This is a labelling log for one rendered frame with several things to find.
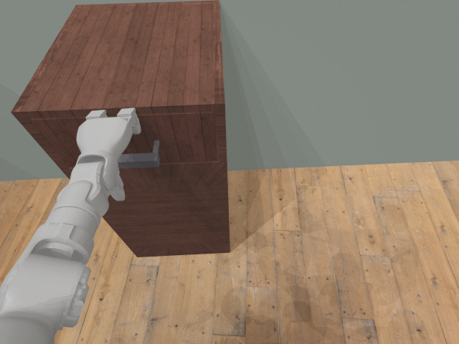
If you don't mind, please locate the left robot upper arm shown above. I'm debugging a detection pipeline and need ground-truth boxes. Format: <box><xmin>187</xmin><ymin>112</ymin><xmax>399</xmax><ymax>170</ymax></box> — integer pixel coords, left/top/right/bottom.
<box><xmin>0</xmin><ymin>253</ymin><xmax>91</xmax><ymax>344</ymax></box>

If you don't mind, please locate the drawer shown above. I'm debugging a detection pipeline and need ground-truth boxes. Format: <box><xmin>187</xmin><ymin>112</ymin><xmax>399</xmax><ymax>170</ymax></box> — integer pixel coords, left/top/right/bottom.
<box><xmin>31</xmin><ymin>110</ymin><xmax>217</xmax><ymax>168</ymax></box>

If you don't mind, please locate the cabinet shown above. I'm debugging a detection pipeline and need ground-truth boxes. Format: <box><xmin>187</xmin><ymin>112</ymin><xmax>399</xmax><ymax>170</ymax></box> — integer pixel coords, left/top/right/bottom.
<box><xmin>11</xmin><ymin>0</ymin><xmax>230</xmax><ymax>257</ymax></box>

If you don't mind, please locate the left robot hand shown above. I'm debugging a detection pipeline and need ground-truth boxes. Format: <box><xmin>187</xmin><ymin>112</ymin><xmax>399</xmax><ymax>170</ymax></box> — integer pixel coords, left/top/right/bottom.
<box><xmin>77</xmin><ymin>107</ymin><xmax>141</xmax><ymax>201</ymax></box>

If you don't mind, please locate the handle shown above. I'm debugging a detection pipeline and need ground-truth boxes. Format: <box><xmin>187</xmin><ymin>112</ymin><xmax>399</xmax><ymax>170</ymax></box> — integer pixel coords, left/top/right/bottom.
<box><xmin>117</xmin><ymin>140</ymin><xmax>160</xmax><ymax>168</ymax></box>

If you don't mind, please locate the left robot forearm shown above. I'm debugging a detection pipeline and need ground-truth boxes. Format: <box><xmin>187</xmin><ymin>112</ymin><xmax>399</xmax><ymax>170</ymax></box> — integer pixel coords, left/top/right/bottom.
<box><xmin>0</xmin><ymin>150</ymin><xmax>118</xmax><ymax>310</ymax></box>

